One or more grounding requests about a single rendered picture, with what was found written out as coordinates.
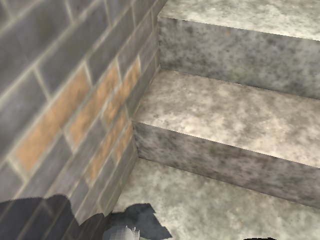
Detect left robot thigh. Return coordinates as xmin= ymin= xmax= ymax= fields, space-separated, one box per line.
xmin=102 ymin=225 xmax=140 ymax=240

